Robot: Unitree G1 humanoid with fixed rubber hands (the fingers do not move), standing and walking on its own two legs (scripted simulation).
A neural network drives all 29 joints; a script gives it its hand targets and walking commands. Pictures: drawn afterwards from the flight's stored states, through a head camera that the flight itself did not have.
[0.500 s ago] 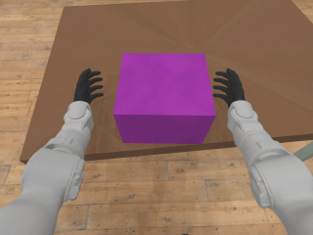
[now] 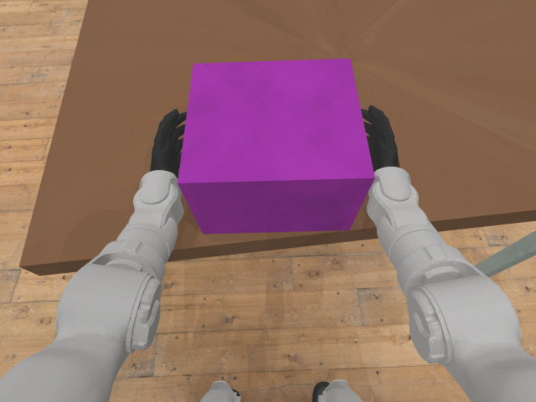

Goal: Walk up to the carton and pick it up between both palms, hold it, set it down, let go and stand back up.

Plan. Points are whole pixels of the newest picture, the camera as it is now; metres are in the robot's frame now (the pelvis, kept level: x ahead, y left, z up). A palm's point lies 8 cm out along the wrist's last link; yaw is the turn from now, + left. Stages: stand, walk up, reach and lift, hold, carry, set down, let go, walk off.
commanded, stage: reach and lift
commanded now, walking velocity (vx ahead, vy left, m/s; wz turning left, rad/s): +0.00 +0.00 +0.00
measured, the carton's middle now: (273, 149) +0.48 +0.02 +0.06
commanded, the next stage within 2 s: none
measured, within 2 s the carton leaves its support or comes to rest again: neither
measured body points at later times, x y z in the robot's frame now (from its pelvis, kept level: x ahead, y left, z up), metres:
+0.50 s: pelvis +0.02 +0.01 +0.03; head +0.14 +0.00 +0.46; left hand +0.45 +0.18 +0.04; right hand +0.46 -0.13 +0.04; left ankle +0.01 +0.15 -0.68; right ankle +0.04 -0.14 -0.68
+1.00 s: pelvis +0.02 +0.01 +0.03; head +0.14 +0.01 +0.46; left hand +0.45 +0.18 +0.04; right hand +0.46 -0.13 +0.04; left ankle +0.01 +0.15 -0.68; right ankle +0.04 -0.14 -0.68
